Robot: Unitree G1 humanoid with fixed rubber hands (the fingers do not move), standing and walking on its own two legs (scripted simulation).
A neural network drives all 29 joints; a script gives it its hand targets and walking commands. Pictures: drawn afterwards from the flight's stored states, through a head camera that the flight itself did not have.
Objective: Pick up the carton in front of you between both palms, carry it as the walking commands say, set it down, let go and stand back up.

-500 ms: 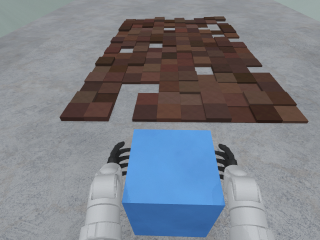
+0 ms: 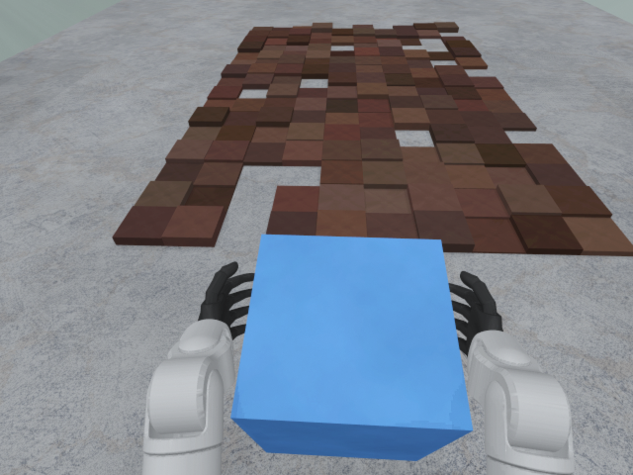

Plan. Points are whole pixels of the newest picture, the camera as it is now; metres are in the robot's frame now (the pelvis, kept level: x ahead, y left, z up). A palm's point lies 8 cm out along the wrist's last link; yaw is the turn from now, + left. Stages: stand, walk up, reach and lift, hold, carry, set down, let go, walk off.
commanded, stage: carry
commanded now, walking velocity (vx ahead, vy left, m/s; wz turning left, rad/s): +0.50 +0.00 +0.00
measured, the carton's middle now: (345, 356) +0.28 -0.01 +0.03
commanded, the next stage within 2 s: none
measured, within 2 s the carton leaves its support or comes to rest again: neither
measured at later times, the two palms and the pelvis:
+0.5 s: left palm (218, 202) +0.52 +0.19 +0.10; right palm (403, 212) +0.49 -0.11 +0.10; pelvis +0.28 +0.06 +0.02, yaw -3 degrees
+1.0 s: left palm (253, 123) +0.83 +0.17 +0.09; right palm (384, 120) +0.85 -0.13 +0.08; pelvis +0.62 +0.01 +0.02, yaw +2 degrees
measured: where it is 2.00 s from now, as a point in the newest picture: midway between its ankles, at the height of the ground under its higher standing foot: (317, 244)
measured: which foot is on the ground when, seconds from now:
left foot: up 0.00-0.24, down 0.26-0.78, up 0.80-1.00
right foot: down 0.00-0.30, up 0.32-0.74, down 0.76-1.00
